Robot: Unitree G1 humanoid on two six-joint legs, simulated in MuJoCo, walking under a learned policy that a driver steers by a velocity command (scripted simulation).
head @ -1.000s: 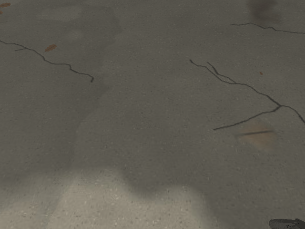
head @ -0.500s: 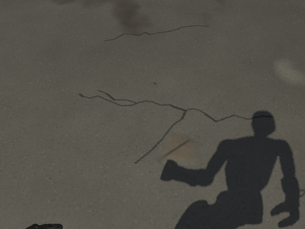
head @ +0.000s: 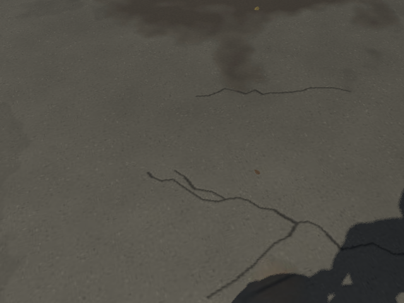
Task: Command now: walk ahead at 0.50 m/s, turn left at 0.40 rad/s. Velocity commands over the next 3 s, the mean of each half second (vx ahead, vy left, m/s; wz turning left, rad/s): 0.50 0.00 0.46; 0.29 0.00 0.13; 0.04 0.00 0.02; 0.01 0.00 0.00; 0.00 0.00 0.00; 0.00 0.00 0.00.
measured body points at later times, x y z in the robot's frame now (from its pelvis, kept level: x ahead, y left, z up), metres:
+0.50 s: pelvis +0.28 +0.06 +0.00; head +0.31 +0.08 +0.45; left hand +0.41 +0.36 -0.09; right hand +0.43 -0.19 -0.10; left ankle +0.24 +0.13 -0.74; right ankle +0.49 -0.09 -0.68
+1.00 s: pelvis +0.50 +0.05 +0.00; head +0.53 +0.05 +0.45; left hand +0.53 +0.33 -0.12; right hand +0.71 -0.15 -0.12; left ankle +0.49 +0.22 -0.73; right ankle +0.56 -0.02 -0.74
